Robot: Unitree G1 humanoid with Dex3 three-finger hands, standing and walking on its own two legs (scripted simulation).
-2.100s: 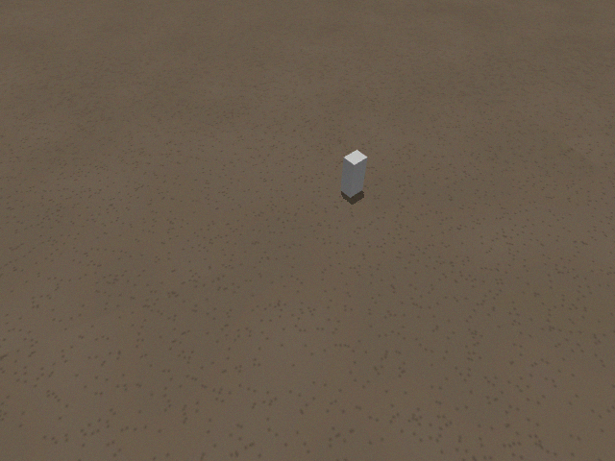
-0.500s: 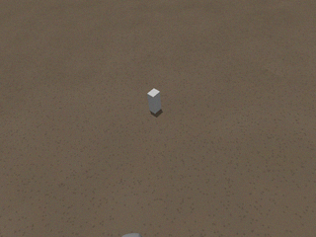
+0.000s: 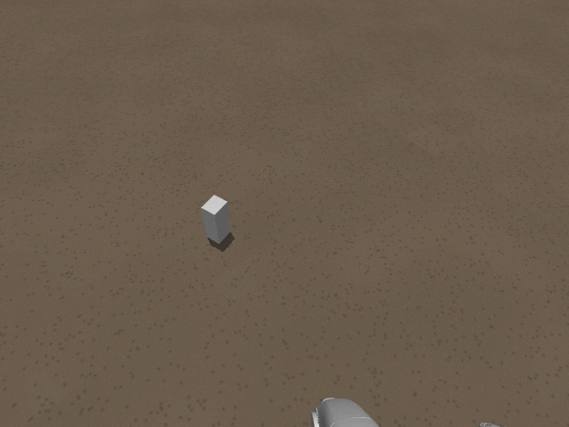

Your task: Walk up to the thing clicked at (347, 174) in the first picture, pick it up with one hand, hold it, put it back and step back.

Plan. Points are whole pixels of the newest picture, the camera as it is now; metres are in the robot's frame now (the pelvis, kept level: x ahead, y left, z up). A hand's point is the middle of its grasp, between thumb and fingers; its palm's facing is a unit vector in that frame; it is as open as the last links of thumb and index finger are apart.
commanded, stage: walk up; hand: left
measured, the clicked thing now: (216, 220) +0.96 +0.19 -0.67
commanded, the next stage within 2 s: none
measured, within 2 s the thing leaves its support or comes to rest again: neither
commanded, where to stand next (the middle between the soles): +0.61 +0.00 m, yaw -2 degrees
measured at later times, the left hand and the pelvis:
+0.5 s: hand (138, 348) +0.27 +0.23 -0.12, palm faces -0.07 -0.91 -0.41, open 7.4 cm; pelvis +0.21 -0.04 +0.00, yaw -3 degrees
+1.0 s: hand (135, 251) +0.47 +0.28 -0.14, palm faces -0.09 -0.93 -0.35, open 7.4 cm; pelvis +0.39 +0.01 +0.00, yaw -3 degrees
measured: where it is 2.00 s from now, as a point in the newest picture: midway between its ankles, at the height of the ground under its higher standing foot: (264, 322)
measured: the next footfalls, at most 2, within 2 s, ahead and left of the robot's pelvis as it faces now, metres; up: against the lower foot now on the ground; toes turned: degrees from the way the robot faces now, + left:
right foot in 0.18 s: +0.25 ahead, -0.15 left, +0.00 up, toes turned -5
left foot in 0.68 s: +0.43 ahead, +0.11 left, +0.00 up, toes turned +2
